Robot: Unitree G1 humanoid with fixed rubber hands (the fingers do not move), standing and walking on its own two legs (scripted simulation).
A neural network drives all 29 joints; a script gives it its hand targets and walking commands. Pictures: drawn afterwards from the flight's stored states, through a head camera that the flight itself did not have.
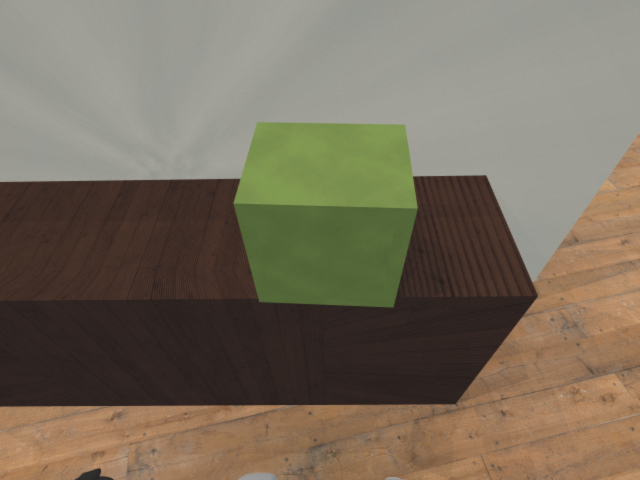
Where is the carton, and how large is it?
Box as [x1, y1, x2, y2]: [233, 122, 417, 307]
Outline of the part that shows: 257,122 233,203 259,301 393,307 417,209 404,125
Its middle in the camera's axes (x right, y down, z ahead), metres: +0.01 -0.04 +0.68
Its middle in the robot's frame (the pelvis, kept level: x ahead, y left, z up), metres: +0.53 +0.01 -0.01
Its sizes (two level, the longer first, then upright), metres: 0.248 0.198 0.253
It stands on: a pedestal, 0.61 m high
